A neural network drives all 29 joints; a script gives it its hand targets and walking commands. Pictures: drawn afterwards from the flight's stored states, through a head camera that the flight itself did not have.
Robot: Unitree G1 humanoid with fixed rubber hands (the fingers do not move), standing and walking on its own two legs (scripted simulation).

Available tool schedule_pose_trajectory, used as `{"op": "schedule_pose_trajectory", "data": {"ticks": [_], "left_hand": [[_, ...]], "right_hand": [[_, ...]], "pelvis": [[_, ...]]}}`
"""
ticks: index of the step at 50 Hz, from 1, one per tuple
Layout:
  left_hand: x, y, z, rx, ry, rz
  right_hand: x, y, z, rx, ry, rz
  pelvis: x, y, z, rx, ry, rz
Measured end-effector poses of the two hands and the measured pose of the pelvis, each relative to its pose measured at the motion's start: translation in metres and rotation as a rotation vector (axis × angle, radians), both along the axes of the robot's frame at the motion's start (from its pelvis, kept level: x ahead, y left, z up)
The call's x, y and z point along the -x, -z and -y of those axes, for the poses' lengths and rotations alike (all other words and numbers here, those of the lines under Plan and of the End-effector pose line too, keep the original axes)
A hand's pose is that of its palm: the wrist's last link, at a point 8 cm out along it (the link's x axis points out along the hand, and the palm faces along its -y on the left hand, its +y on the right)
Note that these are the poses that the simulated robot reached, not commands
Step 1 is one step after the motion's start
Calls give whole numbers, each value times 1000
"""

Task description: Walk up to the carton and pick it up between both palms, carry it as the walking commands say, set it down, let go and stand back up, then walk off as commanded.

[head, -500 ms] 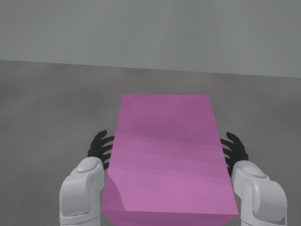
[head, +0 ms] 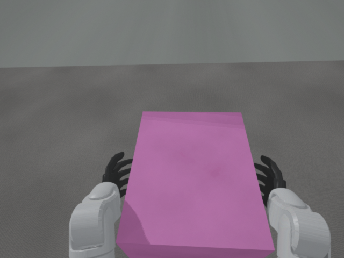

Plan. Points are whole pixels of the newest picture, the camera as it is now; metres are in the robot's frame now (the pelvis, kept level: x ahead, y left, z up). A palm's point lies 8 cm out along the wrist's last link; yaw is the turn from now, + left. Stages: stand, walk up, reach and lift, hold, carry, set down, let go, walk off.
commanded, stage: carry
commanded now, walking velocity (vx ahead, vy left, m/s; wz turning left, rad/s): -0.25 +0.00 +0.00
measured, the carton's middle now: (190, 190) +0.29 -0.02 +0.01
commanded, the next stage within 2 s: none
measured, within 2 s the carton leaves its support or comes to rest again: neither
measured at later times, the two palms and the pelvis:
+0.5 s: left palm out of the picture +0.06 +0.20 +0.09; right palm out of the picture +0.08 -0.12 +0.09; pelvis -0.19 +0.02 +0.00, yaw +1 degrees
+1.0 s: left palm out of the picture -0.11 +0.18 +0.08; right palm out of the picture -0.10 -0.14 +0.08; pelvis -0.36 +0.01 -0.01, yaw +2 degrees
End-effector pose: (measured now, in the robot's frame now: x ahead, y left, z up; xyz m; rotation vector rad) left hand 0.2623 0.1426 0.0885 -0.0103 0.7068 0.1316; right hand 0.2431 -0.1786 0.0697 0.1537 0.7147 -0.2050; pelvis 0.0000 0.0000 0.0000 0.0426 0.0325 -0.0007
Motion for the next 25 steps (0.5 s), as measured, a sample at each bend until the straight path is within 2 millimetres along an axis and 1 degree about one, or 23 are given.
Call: {"op": "schedule_pose_trajectory", "data": {"ticks": [4, 8, 12, 15, 17, 21, 25], "left_hand": [[24, -8, 0, 1, 0, 36], [55, -7, -15, 19, -29, 48], [94, 7, -40, 50, -67, 47], [131, 18, -57, 79, -110, 0], [153, 20, -63, 92, -130, -13], [181, 11, -66, 97, -149, 17], [201, 3, -55, 84, -134, 43]], "right_hand": [[23, -8, 0, -1, 3, 36], [44, -14, -14, 15, -23, 49], [70, -11, -39, 48, -63, 48], [95, -8, -56, 78, -109, 3], [110, -10, -63, 93, -131, -11], [134, -19, -66, 97, -147, 17], [160, -22, -55, 83, -130, 43]], "pelvis": [[28, 0, -1, -6, -6, -7], [57, 2, -7, -1, -18, -15], [90, 10, -19, 19, -35, -17], [114, 6, -24, 40, -41, -3], [129, 3, -24, 60, -44, 5], [158, 0, -22, 75, -43, 3], [186, 1, -16, 76, -28, -12]]}}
